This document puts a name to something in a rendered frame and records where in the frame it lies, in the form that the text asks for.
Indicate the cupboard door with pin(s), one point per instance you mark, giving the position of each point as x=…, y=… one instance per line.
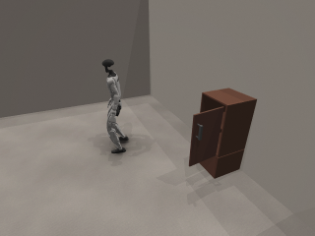
x=208, y=146

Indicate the robot torso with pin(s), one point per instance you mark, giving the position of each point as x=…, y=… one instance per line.
x=116, y=80

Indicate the left robot thigh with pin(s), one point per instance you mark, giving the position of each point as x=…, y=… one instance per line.
x=111, y=124

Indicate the robot left upper arm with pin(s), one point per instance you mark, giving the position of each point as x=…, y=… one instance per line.
x=113, y=87

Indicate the left robot forearm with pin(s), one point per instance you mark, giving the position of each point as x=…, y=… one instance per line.
x=115, y=105

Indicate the robot right hand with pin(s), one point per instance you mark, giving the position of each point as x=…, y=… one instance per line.
x=109, y=102

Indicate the handle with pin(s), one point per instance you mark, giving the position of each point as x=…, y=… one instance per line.
x=200, y=132

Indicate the robot left hand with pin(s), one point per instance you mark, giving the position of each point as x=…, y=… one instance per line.
x=112, y=119

